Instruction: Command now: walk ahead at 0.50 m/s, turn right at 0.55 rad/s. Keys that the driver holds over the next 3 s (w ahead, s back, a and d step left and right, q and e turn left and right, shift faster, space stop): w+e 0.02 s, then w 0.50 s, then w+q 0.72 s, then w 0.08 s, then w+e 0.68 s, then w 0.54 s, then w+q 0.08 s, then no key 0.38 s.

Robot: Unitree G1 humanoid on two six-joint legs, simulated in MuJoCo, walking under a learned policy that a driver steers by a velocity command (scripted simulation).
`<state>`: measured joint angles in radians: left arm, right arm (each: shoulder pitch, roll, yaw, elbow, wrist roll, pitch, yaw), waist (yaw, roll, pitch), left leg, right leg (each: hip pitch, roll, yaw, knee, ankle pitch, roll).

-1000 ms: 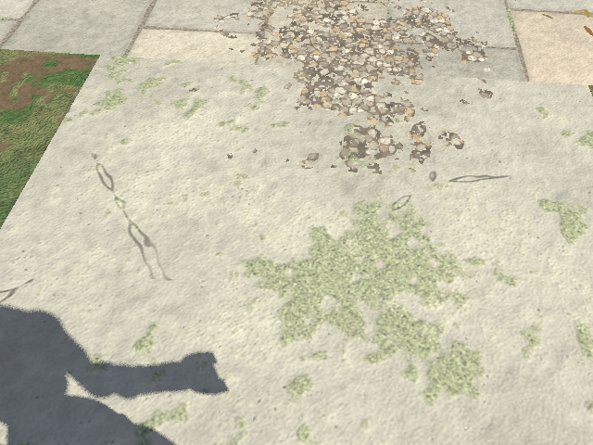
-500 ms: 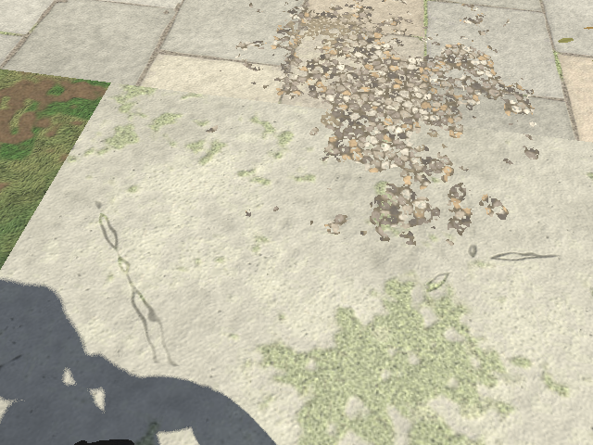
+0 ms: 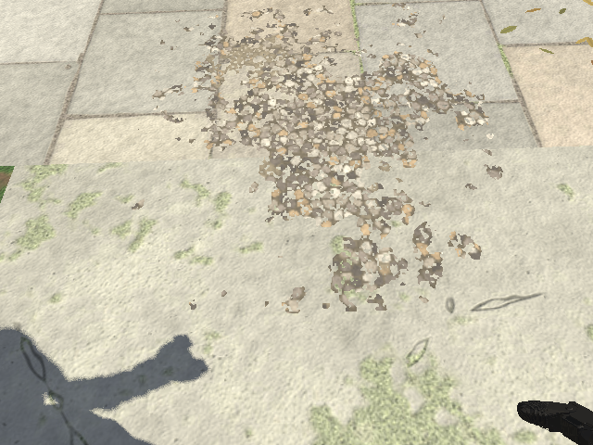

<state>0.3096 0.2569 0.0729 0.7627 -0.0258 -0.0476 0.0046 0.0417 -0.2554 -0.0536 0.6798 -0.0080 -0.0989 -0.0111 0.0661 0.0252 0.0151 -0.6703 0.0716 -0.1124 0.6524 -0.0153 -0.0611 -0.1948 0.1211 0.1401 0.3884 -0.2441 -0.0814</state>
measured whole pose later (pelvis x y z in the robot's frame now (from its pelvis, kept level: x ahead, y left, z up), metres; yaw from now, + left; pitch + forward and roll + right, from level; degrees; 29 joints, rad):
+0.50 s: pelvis +0.27 +0.02 +0.00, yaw -7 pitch +3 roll +1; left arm 0.07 0.25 0.04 0.65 -0.01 -0.07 -0.02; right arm 0.39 -0.26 -0.06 0.83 0.02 -0.08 0.01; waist -0.10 -0.04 -0.01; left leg -0.09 -0.03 0.01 0.31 -0.28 0.02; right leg -0.63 -0.07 0.04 0.64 -0.05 0.00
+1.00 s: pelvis +0.52 -0.03 +0.00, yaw +5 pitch +2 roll -2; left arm 0.34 0.27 0.08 0.82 0.00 -0.08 0.01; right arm 0.12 -0.27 -0.06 0.71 0.02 -0.03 0.03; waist 0.07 0.04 0.00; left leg -0.70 0.10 -0.03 0.75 0.02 0.01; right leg 0.02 0.01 -0.21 0.25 -0.30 0.00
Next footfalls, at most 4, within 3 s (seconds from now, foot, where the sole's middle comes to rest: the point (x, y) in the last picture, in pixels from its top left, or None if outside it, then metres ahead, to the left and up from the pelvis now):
0.12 left None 0.24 0.14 -0.78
0.60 right None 0.46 -0.14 -0.78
1.12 left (287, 323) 0.74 0.13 -0.78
1.66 right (342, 214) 1.09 -0.01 -0.78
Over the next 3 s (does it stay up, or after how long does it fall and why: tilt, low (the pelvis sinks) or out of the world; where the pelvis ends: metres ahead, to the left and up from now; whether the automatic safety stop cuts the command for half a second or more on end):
stays up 1.56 0.03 0.00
